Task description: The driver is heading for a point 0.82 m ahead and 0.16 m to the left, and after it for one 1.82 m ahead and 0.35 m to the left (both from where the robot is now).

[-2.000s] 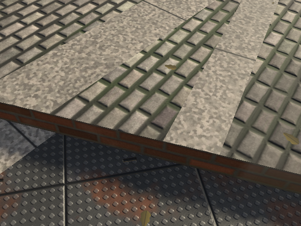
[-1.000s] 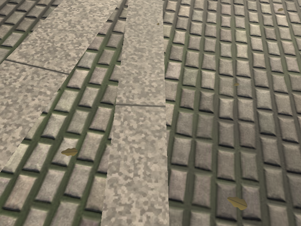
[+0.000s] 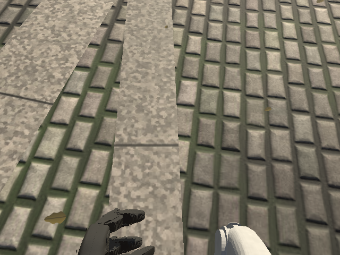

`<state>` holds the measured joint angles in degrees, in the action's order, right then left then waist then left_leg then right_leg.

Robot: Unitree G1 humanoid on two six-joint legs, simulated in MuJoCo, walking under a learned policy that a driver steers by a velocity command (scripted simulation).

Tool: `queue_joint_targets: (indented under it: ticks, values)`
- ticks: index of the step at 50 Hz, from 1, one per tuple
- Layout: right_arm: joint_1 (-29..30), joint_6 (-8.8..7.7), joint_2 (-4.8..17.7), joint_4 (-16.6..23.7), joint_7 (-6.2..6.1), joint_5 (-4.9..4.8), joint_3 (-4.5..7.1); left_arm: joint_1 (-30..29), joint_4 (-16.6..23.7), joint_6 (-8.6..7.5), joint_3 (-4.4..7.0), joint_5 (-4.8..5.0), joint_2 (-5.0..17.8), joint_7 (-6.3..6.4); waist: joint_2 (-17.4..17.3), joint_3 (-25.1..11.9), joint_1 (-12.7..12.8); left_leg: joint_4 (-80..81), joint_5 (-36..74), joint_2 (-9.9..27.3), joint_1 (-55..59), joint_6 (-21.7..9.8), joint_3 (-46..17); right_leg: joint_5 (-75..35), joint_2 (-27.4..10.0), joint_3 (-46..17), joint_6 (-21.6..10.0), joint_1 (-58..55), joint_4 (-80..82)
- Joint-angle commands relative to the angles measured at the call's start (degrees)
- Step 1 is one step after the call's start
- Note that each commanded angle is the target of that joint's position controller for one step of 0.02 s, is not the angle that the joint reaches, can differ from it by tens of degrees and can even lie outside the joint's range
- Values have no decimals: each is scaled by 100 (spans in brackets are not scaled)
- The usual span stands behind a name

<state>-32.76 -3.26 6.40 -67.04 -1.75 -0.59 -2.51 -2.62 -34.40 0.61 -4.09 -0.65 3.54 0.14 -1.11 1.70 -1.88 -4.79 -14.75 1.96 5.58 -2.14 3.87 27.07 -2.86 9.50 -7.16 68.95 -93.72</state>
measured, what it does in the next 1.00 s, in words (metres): climbs: right foot 0.16 m higher, then left foot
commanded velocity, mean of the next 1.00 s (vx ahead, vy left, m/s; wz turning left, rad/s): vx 0.17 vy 0.00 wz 0.21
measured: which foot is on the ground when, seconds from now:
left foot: down 0.00-0.10, up 0.12-0.56, down 0.58-0.96, up 0.98-1.00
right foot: up 0.00-0.04, down 0.06-0.64, up 0.66-0.92, down 0.94-1.00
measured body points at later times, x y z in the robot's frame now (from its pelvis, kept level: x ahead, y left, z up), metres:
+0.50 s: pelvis +0.24 -0.03 +0.15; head +0.25 -0.04 +0.60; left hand +0.31 +0.21 +0.02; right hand +0.45 -0.26 +0.06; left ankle +0.40 +0.13 -0.53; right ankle +0.17 -0.08 -0.59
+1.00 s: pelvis +0.31 -0.04 +0.14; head +0.34 -0.05 +0.59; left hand +0.39 +0.24 +0.04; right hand +0.51 -0.28 +0.02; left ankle +0.38 +0.10 -0.57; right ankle +0.37 -0.15 -0.59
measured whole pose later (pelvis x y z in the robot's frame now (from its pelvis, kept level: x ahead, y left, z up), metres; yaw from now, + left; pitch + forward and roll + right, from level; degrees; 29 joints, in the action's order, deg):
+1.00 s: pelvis +0.31 -0.04 +0.14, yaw +15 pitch +4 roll +1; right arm -10.4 1.7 15.6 -40.5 -2.4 -0.6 5.0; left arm 9.3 -42.6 0.1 2.5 -1.9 13.0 2.8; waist -1.9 -0.7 -1.0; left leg -41.5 -20.6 -6.4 -32.8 -0.1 -8.9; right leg 13.9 0.3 -2.0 -0.3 23.9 -34.8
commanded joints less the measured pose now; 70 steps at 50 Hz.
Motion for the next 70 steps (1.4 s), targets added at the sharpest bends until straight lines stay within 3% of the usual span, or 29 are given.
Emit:
queue_joint_targets:
  ticks: [1, 3, 4, 5, 6, 7, 9, 10, 13, 16, 19, 23, 29, 31, 33, 34, 35, 36, 46, 47, 49, 51, 53, 56, 63, 67, 68, 69, 70]
  values:
    - [-318, -102, 1339, 364, -127, -73, 207, 320, 228, -14, 53, 87, 298, -31, -750, -802, 556, -241, 8502, 1100, -1000, -971, 10, -14, 692, 654, -63, -3627, 1808]
    - [-148, -101, 1789, 517, -3, -40, 437, 1760, -241, -81, 299, 39, 766, -48, -1464, -1887, 1236, -2441, 10146, 1420, 111, -822, -73, 380, 919, 58, -370, -4624, 2766]
    - [-94, -179, 1618, 724, 100, -119, 483, 2465, -548, -134, 480, -63, 1130, -51, -1169, -2338, 1437, -3929, 9069, 1124, -889, -689, -124, 873, 320, -1383, -716, -5820, 3324]
    - [9, -264, 1285, 1071, 298, -156, 484, 2976, -854, -89, 732, -143, 1828, -37, 324, -2543, 1460, -5898, 5611, 140, -2559, -459, -363, 2879, -819, -4471, -1190, -6653, 5515]
    - [418, -103, 1213, 552, 1042, 760, 662, 3859, -1169, 79, 570, -696, 1852, -303, 1275, -1152, 2117, -9928, 1961, -1156, -4801, -720, -2491, 2669, -1010, -6822, -1397, -5698, 7344]
    - [539, -246, 1049, 905, 1131, 503, 776, 3456, -1483, -116, 679, -563, 1962, -434, 804, -166, 1265, -11215, 2084, -1106, -6036, -924, -3014, 2296, -1243, -6069, -802, -5002, 7346]
    - [1081, -401, 454, 1516, 729, 388, 471, 1830, -1884, -565, 489, -265, 898, -614, -475, -91, 232, -11652, 1591, -916, -6205, -1169, -2596, -3, -1160, -4209, -1166, -4225, 6921]
    - [1074, -293, 311, 1640, 640, 312, 351, 1242, -2040, -658, 340, -447, 367, -625, -851, -202, -182, -11389, 1946, -668, -6304, -1288, -2534, -446, -1143, -3481, -760, -3952, 7020]
    - [983, -133, 504, 1826, 496, 175, 337, 184, -1768, -970, 294, -368, 287, -513, -112, -273, -863, -9481, 1445, 110, -5329, -771, -1623, -1720, -531, -1425, -49, -2962, 7594]
    - [1832, -468, 1233, 2026, 478, 277, 561, 1123, -1739, -1216, 421, -420, 1047, -308, 609, -702, -339, -7786, 1356, 89, -4710, 126, -943, -4169, -13, -625, 401, -3640, 7555]
    - [2397, -423, 1023, 2118, 539, 146, 551, 2193, -1768, -1154, 562, -277, 1518, -225, 740, -836, 70, -6134, 1406, 147, -5447, 721, -710, -5764, -208, -701, 681, -5957, 7135]
    - [3049, -143, 856, 2299, 627, 229, 562, 2241, -1652, -1041, 740, 0, 1715, -408, 675, -426, 16, -3842, 1916, 21, -4247, 583, -310, -6338, -509, -726, 304, -5878, 7271]
    - [2713, -522, 1232, 2156, 339, 61, 658, 2001, -1490, -804, 896, 82, 1758, -285, 218, -917, -56, -1998, 2749, -127, -3470, -161, -410, -6944, -854, -747, 425, -7289, 6217]
    - [2658, -599, 1779, 2212, 190, 7, 795, 2501, -1202, -732, 829, 68, 1606, -68, -508, -2454, 286, -2702, 5315, 648, -391, -1672, -1480, -4659, -57, -376, 1124, -5473, 5030]
    - [1188, -449, 1977, 2022, 9, 178, 911, 1136, -595, -608, 851, -147, 1693, -45, -1192, -2643, -719, -1679, 4244, 1864, 842, -2404, -3595, 1844, 805, -1115, 1754, -3230, 2106]
    - [1379, -481, 2092, 1874, -22, 305, 1073, 898, -592, -537, 799, -208, 1597, -55, -546, -1760, -593, -1616, 3153, 1542, 51, -1727, -3115, 1577, 323, -1660, 1532, -2752, 1582]
    - [2370, -178, 1920, 2290, -5, 58, 900, 703, -455, -410, 762, 244, 1402, 83, 6, -1114, -3, -1741, 3271, 1223, -857, -1569, -2956, 662, 497, -1481, 1174, -2764, 1891]
    - [2632, -31, 1658, 2510, -26, -26, 821, 941, -504, -324, 755, 172, 1442, 161, 276, -993, 184, -1549, 2930, 1127, -1591, -1388, -2663, 379, 319, -1482, 1039, -2990, 2237]
    - [2509, 470, 1677, 3075, -108, -51, 905, 1533, -643, -115, 802, 124, 1499, 288, -930, -1143, 392, -1400, -335, 275, -3101, -607, -2656, -1449, 611, -1032, 828, -5433, 6197]
    - [2393, 483, 1564, 3074, -118, -51, 881, 1708, -656, -104, 866, 77, 1649, 285, -781, -1066, 442, -1691, -896, 57, -3523, -385, -2517, -1380, 248, -1214, 634, -5922, 6660]
    - [2449, 373, 1218, 3374, -80, -7, 823, 1485, -448, -91, 1065, -320, 2383, 271, 1988, -765, 263, -4624, -2051, -961, -5211, 150, -928, -1507, -2268, -4226, -710, -5861, 7964]
    - [2072, 359, 1765, 3059, -24, -15, 1001, 724, -134, -202, 940, -241, 1789, 356, 1089, -646, -15, -6210, -1269, -555, -4878, 304, -1213, -1225, -1787, -3381, -562, -5408, 7867]
    - [1796, 519, 1576, 2861, -76, 57, 972, 444, -89, -220, 866, -2, 1636, 379, 732, -464, -100, -6996, -731, -480, -4686, 481, -988, -1611, -1258, -2402, -260, -5254, 7737]
    - [2138, 575, 1325, 3130, -76, -21, 855, 847, -170, -166, 819, -3, 1552, 444, 772, -372, 151, -6941, -278, -351, -4696, 670, -617, -2106, -1047, -1651, -384, -5499, 7703]
    - [2612, 545, 1236, 3634, 222, -69, 697, 1409, -331, -17, 1094, 110, 2180, 393, 1279, -586, 581, -3952, -703, -86, -3339, 525, 29, -2332, -1493, -1330, -550, -6046, 7453]
    - [1793, 542, 1439, 3379, 284, -28, 835, 1640, -579, -46, 1045, 240, 1968, 304, 770, -663, 173, -1738, 705, -346, -1472, -122, -58, -2473, -1225, -816, 75, -5290, 6347]
    - [1680, 517, 1936, 3449, 214, -11, 966, 1659, -508, -70, 937, 43, 1586, 248, -572, -802, 260, -1555, 2341, 812, -497, -509, -1641, -819, -681, -210, 646, -4118, 4915]
    - [1730, 463, 2302, 3561, 205, 166, 1001, 1178, -112, -128, 858, -37, 1449, 283, -1861, -821, 90, -1518, 3053, 2200, -502, -1669, -3088, 1067, 67, -307, 988, -2734, 3856]
    - [1602, 345, 1863, 3587, 215, 239, 887, 746, -98, -127, 974, 12, 1812, 298, -1046, -1013, -262, -1416, 2534, 2076, -801, -1825, -2929, 1001, -115, -992, 1026, -2822, 3021]
Keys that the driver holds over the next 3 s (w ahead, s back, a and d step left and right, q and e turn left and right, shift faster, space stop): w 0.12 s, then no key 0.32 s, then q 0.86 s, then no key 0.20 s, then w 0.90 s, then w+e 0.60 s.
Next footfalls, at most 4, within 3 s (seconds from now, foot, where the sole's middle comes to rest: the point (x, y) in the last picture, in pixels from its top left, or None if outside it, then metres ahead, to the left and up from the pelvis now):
0.06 right None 0.21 -0.08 -0.63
0.58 left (137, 242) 0.43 0.10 -0.63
0.94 right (209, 247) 0.41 -0.14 -0.63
1.34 left None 0.28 0.10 -0.62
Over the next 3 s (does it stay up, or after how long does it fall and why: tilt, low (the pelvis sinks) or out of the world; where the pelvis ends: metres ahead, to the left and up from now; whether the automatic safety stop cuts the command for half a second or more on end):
stays up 0.91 0.19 0.14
